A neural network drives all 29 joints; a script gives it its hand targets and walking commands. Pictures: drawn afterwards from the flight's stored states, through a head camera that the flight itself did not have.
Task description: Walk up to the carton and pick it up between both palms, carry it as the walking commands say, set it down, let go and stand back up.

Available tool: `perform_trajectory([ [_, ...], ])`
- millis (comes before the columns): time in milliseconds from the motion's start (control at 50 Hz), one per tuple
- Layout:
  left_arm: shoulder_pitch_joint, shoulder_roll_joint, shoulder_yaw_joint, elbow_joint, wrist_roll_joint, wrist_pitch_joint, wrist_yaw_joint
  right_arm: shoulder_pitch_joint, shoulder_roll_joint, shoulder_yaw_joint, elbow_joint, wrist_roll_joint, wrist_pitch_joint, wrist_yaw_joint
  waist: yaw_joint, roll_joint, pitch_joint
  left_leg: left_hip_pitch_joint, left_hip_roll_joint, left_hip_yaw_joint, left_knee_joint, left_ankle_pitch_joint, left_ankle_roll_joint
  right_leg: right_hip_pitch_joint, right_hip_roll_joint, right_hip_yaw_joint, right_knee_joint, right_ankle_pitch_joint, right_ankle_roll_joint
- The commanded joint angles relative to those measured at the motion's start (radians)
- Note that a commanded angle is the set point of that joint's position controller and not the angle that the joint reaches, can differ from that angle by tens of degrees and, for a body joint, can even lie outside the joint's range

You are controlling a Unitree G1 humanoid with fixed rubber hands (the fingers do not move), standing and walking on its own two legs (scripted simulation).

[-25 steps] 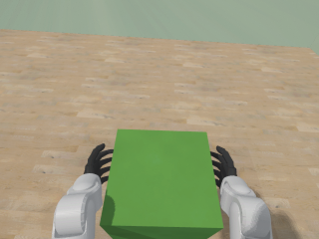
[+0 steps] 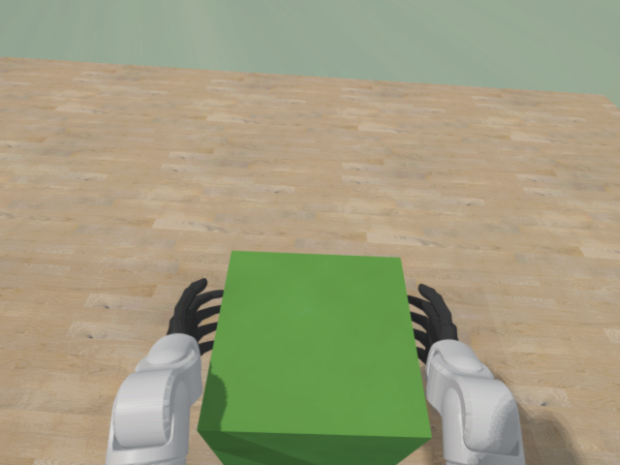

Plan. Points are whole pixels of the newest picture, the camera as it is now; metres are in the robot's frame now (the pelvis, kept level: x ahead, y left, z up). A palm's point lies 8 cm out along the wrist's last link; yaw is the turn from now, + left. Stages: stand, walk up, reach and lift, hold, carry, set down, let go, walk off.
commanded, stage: carry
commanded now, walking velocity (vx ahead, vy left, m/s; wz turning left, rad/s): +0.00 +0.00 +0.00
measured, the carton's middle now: (310, 371) +0.26 +0.00 -0.01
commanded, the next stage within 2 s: hold in 0.06 s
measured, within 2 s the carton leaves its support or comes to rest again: neither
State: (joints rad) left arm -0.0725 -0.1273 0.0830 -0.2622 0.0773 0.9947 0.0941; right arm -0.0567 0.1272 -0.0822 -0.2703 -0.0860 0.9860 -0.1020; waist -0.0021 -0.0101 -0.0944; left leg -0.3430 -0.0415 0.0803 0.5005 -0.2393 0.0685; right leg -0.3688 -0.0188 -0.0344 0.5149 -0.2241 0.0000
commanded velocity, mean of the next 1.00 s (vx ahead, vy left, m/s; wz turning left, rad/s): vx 0.00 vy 0.00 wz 0.00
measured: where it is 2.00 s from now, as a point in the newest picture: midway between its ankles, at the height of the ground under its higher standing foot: outside the picture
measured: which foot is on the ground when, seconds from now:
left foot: down 0.00-1.00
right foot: down 0.00-1.00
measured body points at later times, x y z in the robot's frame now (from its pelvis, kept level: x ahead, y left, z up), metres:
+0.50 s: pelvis -0.01 -0.02 +0.01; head -0.05 -0.03 +0.45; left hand +0.27 +0.14 +0.04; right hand +0.28 -0.17 +0.04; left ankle +0.01 +0.07 -0.73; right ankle +0.02 -0.13 -0.73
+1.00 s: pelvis -0.02 -0.03 +0.00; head -0.07 -0.03 +0.45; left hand +0.30 +0.13 +0.03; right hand +0.30 -0.17 +0.03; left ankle +0.01 +0.07 -0.74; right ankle +0.02 -0.13 -0.74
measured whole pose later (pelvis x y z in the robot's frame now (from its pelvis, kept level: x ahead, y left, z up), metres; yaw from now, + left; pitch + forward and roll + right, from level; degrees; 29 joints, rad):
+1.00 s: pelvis -0.02 -0.03 +0.00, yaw +3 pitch -8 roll +0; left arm -0.44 -0.16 0.39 0.52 0.37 0.64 -0.03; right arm -0.42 0.19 -0.41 0.49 -0.36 0.64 0.00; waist -0.02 -0.02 0.03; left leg -0.13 -0.05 -0.06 0.52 -0.24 0.03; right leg -0.13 0.06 0.04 0.51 -0.23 -0.04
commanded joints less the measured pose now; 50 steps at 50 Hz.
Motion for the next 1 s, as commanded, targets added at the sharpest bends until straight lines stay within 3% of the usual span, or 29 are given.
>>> perform_trajectory([
  [0,-0.408,-0.725,-0.54,-0.119,-0.204,-0.045,-0.119,-0.389,0.746,0.529,-0.105,0.193,-0.034,0.11,-0.002,0.017,-0.249,0.119,0.18,-0.138,-0.087,0.209,-0.012,0.093,-0.098,0.068,-0.045,0.104,-0.032],
  [40,-0.413,-0.725,-0.536,-0.109,-0.202,-0.053,-0.121,-0.392,0.746,0.525,-0.096,0.19,-0.042,0.112,-0.002,0.018,-0.251,0.12,0.181,-0.137,-0.086,0.209,-0.013,0.097,-0.096,0.068,-0.046,0.109,-0.034],
  [60,-0.276,-0.425,-0.286,0.242,-0.02,-0.114,-0.101,-0.248,0.395,0.203,0.255,-0.011,-0.101,0.111,-0.01,0.111,0.126,0.174,0.049,-0.205,-0.191,0.069,-0.036,0.263,0.065,0.12,-0.142,0.077,-0.074],
  [80,-0.314,-0.389,-0.328,0.374,-0.054,-0.202,-0.104,-0.288,0.304,0.251,0.346,-0.002,-0.19,0.113,-0.014,0.049,0.081,0.175,0.039,-0.217,-0.194,0.115,-0.036,0.232,0.061,0.121,-0.151,0.067,-0.075],
  [100,-0.319,-0.464,-0.4,0.273,-0.083,-0.258,-0.12,-0.285,0.391,0.349,0.255,0.031,-0.256,0.132,-0.009,0.022,-0.029,0.239,0.031,-0.224,-0.169,0.22,-0.041,0.256,0.058,0.113,-0.145,0.151,-0.065],
  [140,-0.379,-0.625,-0.526,0.117,-0.122,-0.314,-0.143,-0.342,0.54,0.502,0.099,0.106,-0.305,0.163,0.002,0.04,-0.263,0.331,0.029,-0.232,-0.128,0.496,-0.052,0.37,0.069,0.13,-0.111,0.399,-0.049],
  [180,-0.452,-0.716,-0.578,0.031,-0.135,-0.336,-0.145,-0.489,0.61,0.628,-0.014,0.181,-0.335,0.197,0.056,0.045,-0.367,0.369,0.029,-0.228,-0.108,0.603,-0.058,0.405,0.076,0.142,-0.085,0.474,-0.048],
  [240,-0.495,-0.719,-0.604,0.095,-0.161,-0.331,-0.164,-0.485,0.6,0.581,0.051,0.163,-0.328,0.204,-0.003,0.024,-0.274,0.411,0.017,-0.226,-0.122,0.44,-0.056,0.329,0.073,0.122,-0.109,0.367,-0.053],
  [320,-0.523,-0.749,-0.562,0.254,-0.145,-0.31,-0.196,-0.459,0.639,0.501,0.239,0.104,-0.306,0.215,-0.031,0.023,-0.11,0.336,0.018,-0.225,-0.15,0.207,-0.052,0.295,0.07,0.115,-0.127,0.191,-0.055],
  [440,-0.616,-0.841,-0.489,0.402,-0.118,-0.3,-0.252,-0.592,0.792,0.48,0.357,0.104,-0.291,0.25,-0.004,0.0,-0.062,0.298,-0.002,-0.211,-0.133,0.127,-0.037,0.294,0.059,0.133,-0.136,0.117,-0.046],
  [720,-0.864,-0.93,-0.379,0.569,-0.092,-0.331,-0.37,-0.829,1.077,0.409,0.555,0.104,-0.303,0.288,0.011,-0.023,-0.09,0.257,-0.036,-0.179,-0.071,-0.025,-0.022,0.207,0.027,0.196,-0.171,-0.126,-0.018],
  [740,-0.935,-0.986,-0.357,0.599,-0.047,-0.345,-0.374,-0.951,1.057,0.35,0.569,0.06,-0.299,0.301,-0.052,-0.079,-0.09,0.255,-0.016,-0.191,-0.053,-0.095,-0.009,0.231,0.042,0.171,-0.199,-0.252,-0.036],
  [760,-0.954,-0.994,-0.336,0.632,-0.036,-0.354,-0.377,-0.965,1.068,0.34,0.601,0.06,-0.306,0.307,-0.043,-0.076,-0.082,0.28,-0.024,-0.189,-0.045,-0.105,-0.012,0.202,0.029,0.181,-0.218,-0.293,-0.046],
  [880,-0.962,-0.965,-0.183,0.79,0.047,-0.371,-0.362,-0.955,1.029,0.191,0.797,-0.006,-0.335,0.336,-0.01,0.03,-0.037,0.201,0.0,-0.196,-0.092,-0.15,-0.014,0.229,0.04,0.162,-0.158,-0.223,-0.048],
  [980,-0.912,-0.961,-0.135,0.825,0.07,-0.405,-0.347,-0.907,0.978,0.118,0.839,-0.056,-0.386,0.338,-0.018,0.036,-0.051,0.184,0.0,-0.194,-0.1,-0.06,-0.023,0.233,0.047,0.144,-0.105,-0.052,-0.05],
])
